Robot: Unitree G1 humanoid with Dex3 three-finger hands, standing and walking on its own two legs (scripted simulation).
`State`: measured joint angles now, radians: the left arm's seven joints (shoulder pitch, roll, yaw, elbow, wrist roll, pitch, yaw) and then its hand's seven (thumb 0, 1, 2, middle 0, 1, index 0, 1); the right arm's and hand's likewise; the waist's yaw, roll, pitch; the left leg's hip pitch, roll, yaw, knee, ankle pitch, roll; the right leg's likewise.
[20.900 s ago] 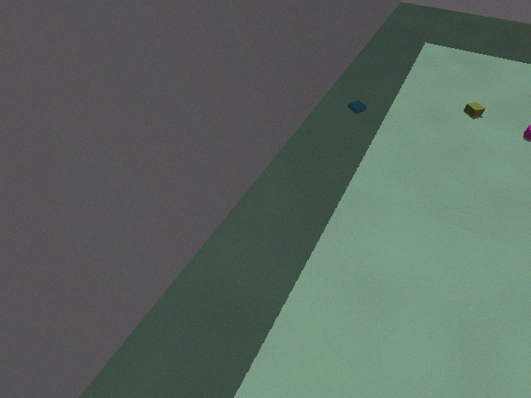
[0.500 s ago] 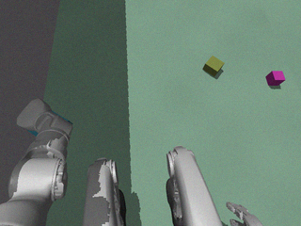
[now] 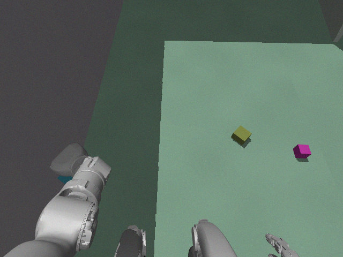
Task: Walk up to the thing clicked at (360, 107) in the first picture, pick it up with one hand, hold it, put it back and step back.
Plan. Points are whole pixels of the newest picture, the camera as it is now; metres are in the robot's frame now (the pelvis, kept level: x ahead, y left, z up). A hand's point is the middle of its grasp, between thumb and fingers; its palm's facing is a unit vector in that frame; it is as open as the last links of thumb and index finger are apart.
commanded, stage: lift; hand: left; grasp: from above
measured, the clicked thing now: (82, 175) +0.35 +0.25 -0.11
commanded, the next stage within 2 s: hold in 0.42 s
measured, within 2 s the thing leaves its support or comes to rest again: neither
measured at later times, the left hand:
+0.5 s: hand (71, 164) +0.34 +0.23 +0.00, palm faces -0.26 -0.38 -0.89, open 11.4 cm
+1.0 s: hand (66, 150) +0.36 +0.23 +0.04, palm faces -0.22 -0.38 -0.90, open 11.4 cm
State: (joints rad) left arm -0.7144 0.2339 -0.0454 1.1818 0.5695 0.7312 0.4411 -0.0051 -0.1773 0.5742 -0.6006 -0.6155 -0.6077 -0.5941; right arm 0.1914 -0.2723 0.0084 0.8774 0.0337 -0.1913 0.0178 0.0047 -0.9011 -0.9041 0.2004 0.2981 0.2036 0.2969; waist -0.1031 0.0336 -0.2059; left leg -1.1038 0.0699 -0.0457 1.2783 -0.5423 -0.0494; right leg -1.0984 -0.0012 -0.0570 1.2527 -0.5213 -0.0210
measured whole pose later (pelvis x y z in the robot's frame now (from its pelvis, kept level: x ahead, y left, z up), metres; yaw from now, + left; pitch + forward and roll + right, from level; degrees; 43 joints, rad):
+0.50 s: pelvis +0.02 +0.01 +0.07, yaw +0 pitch +12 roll +0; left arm -0.66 0.16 -0.07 1.17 0.54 0.77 0.46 -0.01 -0.15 0.57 -0.56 -0.66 -0.56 -0.65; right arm 0.25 -0.26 0.01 0.90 0.02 -0.16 0.05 0.01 -0.89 -0.90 0.20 0.30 0.20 0.30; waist -0.07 0.04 -0.13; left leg -0.70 0.05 -0.01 0.87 -0.40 -0.03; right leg -0.70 -0.01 -0.03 0.86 -0.38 0.00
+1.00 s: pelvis +0.04 +0.01 +0.09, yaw +0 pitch +8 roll +0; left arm -0.64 0.13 -0.11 1.11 0.53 0.82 0.44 -0.01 -0.13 0.50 -0.58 -0.61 -0.58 -0.60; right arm 0.20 -0.27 0.00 0.88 0.03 -0.15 0.09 0.01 -0.90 -0.90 0.20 0.30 0.20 0.30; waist -0.03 0.03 -0.10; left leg -0.49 0.04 0.01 0.72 -0.36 -0.02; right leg -0.50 -0.02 -0.02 0.72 -0.35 0.01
